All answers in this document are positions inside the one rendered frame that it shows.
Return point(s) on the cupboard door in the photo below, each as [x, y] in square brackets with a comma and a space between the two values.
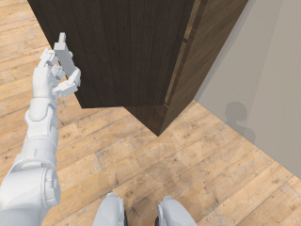
[126, 50]

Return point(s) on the robot left upper arm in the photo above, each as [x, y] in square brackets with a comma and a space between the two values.
[27, 196]

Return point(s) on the robot thigh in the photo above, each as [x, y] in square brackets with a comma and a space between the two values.
[172, 213]
[110, 212]

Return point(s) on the left robot thigh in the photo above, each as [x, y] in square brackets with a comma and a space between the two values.
[110, 212]

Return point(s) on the right robot thigh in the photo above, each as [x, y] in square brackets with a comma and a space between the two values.
[172, 213]

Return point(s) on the robot left forearm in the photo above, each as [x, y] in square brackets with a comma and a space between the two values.
[40, 143]

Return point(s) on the handle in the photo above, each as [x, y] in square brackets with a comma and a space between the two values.
[64, 56]

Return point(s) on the left robot hand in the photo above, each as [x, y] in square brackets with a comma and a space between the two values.
[44, 79]

